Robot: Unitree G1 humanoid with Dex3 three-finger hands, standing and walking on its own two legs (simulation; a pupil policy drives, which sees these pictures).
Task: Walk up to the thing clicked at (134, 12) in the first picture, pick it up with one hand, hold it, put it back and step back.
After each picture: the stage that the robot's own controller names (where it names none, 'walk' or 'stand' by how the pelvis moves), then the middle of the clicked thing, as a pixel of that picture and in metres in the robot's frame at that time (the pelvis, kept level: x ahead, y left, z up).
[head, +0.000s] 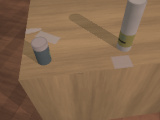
stand; (129, 26) +0.60 -0.17 +0.05
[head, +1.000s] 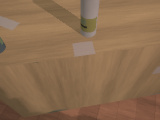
rise first; (89, 8) +0.59 +0.01 +0.09
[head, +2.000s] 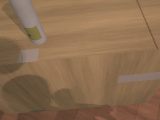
rise first; (28, 18) +0.57 +0.27 +0.08
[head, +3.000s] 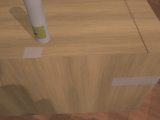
walk; (37, 18) +0.64 +0.23 +0.07
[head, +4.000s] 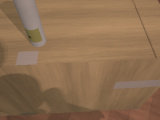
stand; (30, 19) +0.56 +0.23 +0.08
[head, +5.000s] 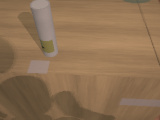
stand; (46, 31) +0.55 +0.20 +0.06
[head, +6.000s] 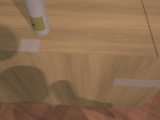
stand; (35, 7) +0.60 +0.23 +0.08
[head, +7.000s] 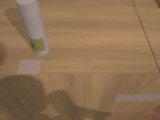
stand; (35, 28) +0.52 +0.22 +0.07
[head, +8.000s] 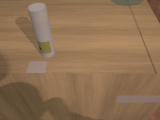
stand; (43, 33) +0.58 +0.20 +0.05
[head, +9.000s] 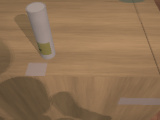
stand; (43, 34) +0.54 +0.20 +0.05
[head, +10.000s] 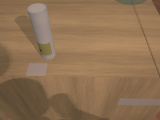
stand; (43, 34) +0.55 +0.20 +0.05
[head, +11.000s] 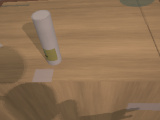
rise first; (48, 40) +0.53 +0.20 +0.06
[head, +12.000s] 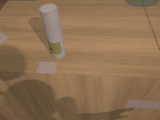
go down; (54, 34) +0.56 +0.20 +0.06
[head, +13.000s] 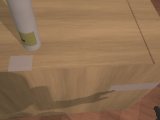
go down; (25, 21) +0.54 +0.18 +0.07
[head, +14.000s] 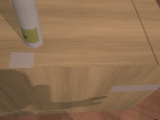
approach; (28, 17) +0.54 +0.19 +0.08
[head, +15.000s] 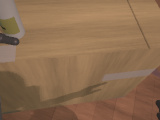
close in; (3, 6) +0.55 +0.21 +0.12
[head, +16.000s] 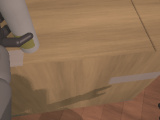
lift; (20, 22) +0.50 +0.18 +0.12
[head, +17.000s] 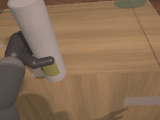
lift; (43, 44) +0.33 +0.12 +0.24
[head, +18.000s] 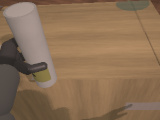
hold; (36, 51) +0.33 +0.16 +0.21
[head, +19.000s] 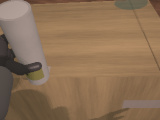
hold; (29, 50) +0.32 +0.17 +0.22
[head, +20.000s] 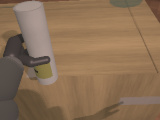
crouch; (39, 48) +0.36 +0.14 +0.19
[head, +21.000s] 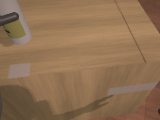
lower; (5, 6) +0.48 +0.19 +0.23
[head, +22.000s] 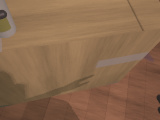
lower; out of the picture +0.54 +0.19 +0.13
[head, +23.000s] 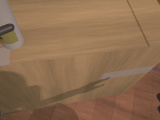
lower; out of the picture +0.51 +0.20 +0.12
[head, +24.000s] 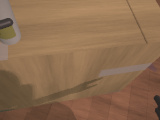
lower; out of the picture +0.52 +0.20 +0.12
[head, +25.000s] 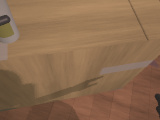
lower; out of the picture +0.53 +0.20 +0.13
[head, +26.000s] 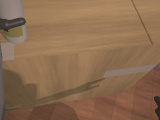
open; (9, 5) +0.53 +0.18 +0.13
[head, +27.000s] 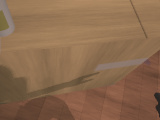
rise; out of the picture +0.52 +0.20 +0.13
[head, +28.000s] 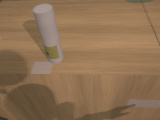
sink last; (50, 37) +0.51 +0.19 +0.09
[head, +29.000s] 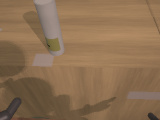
stand; (51, 29) +0.53 +0.18 +0.09
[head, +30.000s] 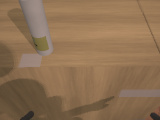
stand; (38, 27) +0.52 +0.20 +0.11
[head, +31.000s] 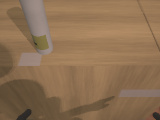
stand; (38, 25) +0.52 +0.20 +0.12
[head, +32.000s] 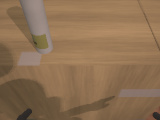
stand; (38, 24) +0.52 +0.20 +0.12
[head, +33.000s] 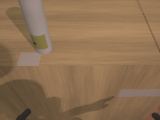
stand; (37, 25) +0.52 +0.20 +0.12
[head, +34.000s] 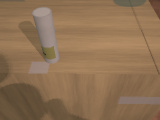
stand; (47, 38) +0.54 +0.19 +0.06
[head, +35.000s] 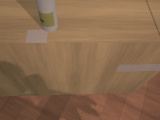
walk; (45, 2) +0.60 +0.16 +0.07
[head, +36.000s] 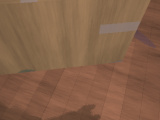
walk; out of the picture +0.87 +0.30 +0.09
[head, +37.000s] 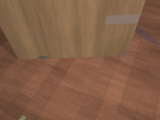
stand; out of the picture +1.15 +0.26 +0.07
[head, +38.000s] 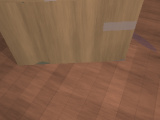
stand; out of the picture +1.16 +0.24 +0.05
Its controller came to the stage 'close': yes
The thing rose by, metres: 0.22
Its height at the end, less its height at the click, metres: +0.00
